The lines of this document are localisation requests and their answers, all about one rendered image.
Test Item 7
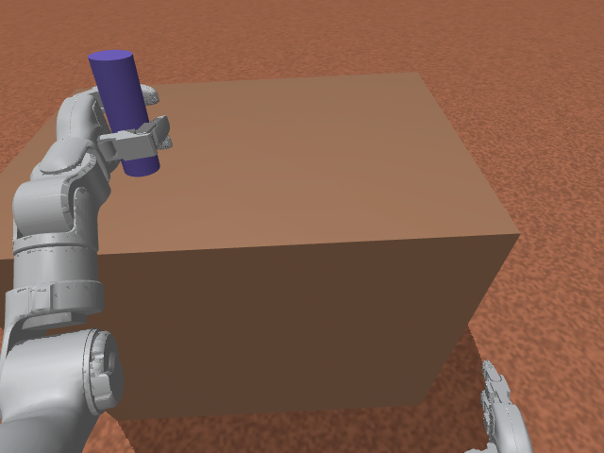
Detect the left robot hand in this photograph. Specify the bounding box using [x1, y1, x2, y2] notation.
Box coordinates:
[56, 84, 173, 173]

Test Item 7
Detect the right robot hand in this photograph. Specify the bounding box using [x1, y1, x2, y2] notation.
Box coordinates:
[463, 360, 533, 453]

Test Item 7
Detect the left robot arm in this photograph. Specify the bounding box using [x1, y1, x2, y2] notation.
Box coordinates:
[0, 137, 125, 453]

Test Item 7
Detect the can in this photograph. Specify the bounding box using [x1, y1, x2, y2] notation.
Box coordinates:
[88, 50, 160, 177]

